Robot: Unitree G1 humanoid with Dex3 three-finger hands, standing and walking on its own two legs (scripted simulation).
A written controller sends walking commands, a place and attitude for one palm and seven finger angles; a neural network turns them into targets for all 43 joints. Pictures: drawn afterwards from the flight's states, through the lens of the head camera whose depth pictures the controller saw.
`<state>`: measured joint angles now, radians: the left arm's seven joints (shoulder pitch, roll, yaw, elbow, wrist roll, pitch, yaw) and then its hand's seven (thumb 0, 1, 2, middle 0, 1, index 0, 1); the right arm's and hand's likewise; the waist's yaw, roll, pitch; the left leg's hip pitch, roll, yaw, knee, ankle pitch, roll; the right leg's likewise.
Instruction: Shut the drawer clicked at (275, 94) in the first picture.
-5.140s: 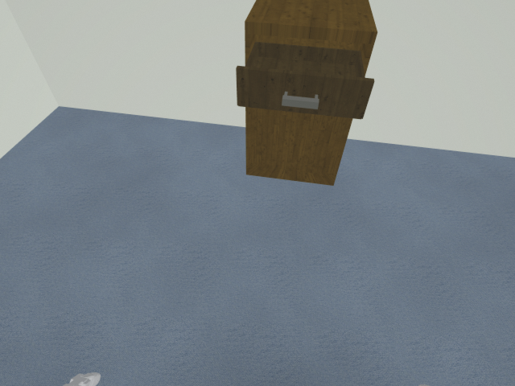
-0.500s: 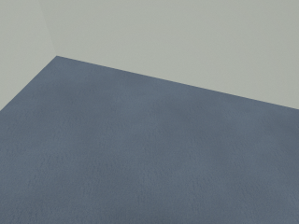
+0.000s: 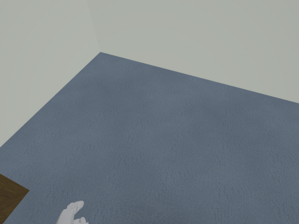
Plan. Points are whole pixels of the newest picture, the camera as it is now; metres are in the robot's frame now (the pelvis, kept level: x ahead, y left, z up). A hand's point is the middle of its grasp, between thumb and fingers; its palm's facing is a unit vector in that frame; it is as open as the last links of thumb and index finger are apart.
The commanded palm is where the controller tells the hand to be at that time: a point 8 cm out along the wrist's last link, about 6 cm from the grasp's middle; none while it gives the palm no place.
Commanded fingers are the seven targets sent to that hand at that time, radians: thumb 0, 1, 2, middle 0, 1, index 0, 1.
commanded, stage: turn to face it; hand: left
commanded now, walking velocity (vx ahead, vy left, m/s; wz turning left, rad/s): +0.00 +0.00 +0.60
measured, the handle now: out of the picture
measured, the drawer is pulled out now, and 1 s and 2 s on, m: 0.29 0.29 0.29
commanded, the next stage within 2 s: take the last steps up to it in 1.64 s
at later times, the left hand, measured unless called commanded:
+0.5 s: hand out of the picture -0.11 +0.21 -0.18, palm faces +0.40 -0.88 -0.27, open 7.4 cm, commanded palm none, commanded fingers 0.00 0.90 0.90 -0.20 -0.30 -0.20 -0.30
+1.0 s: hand out of the picture -0.02 +0.25 -0.14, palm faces +0.56 -0.78 -0.29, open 7.4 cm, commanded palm none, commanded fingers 0.00 0.90 0.90 -0.20 -0.30 -0.20 -0.30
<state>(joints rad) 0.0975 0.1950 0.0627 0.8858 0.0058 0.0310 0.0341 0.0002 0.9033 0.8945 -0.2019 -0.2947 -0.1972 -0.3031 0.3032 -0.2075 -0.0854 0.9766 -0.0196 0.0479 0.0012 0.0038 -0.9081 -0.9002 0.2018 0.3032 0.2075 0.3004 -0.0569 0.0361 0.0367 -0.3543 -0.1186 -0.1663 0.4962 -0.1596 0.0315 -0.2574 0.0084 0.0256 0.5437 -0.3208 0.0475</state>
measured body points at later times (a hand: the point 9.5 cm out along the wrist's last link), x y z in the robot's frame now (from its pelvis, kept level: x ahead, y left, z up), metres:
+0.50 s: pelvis -0.02 +0.01 -0.01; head +0.02 +0.04 +0.44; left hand -0.13 +0.26 -0.16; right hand +0.22 -0.18 -0.13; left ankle -0.07 +0.12 -0.74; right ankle -0.02 -0.12 -0.73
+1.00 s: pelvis -0.02 +0.00 +0.00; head +0.01 +0.01 +0.45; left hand -0.05 +0.29 -0.12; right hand +0.15 -0.19 -0.15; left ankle -0.06 +0.11 -0.73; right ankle +0.04 -0.10 -0.72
